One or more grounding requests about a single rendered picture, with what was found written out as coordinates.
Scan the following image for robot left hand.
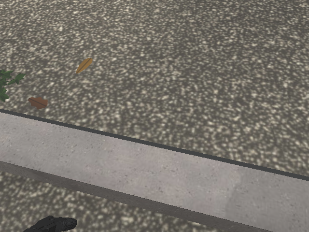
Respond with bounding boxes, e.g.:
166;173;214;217
23;216;77;232

